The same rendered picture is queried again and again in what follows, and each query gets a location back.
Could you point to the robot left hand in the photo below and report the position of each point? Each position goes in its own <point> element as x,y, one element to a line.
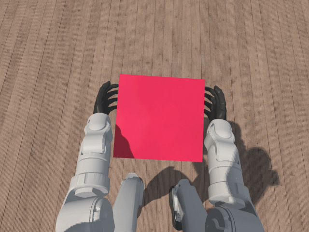
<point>102,103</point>

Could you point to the robot right foot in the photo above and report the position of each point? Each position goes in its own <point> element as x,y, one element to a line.
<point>176,224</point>

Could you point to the robot right thigh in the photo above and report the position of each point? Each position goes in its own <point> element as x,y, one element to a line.
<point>187,201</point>

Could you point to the right robot upper arm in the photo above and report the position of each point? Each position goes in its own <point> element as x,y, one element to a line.
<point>227,219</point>

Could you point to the robot right hand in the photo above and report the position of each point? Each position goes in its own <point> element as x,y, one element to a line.
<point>218,106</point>

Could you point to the left robot upper arm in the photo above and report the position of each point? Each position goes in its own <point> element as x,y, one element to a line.
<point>86,215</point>

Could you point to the right robot forearm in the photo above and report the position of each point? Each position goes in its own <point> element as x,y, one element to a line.
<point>226,181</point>

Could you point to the left robot forearm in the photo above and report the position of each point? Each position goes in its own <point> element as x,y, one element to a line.
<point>91,177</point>

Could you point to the carton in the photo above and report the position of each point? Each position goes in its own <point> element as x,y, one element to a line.
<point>159,118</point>

